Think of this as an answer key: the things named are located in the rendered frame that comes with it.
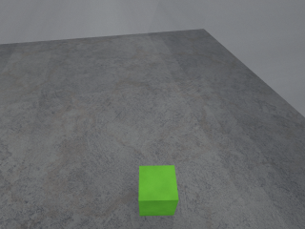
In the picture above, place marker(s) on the carton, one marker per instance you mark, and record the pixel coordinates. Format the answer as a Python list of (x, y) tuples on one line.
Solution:
[(157, 190)]

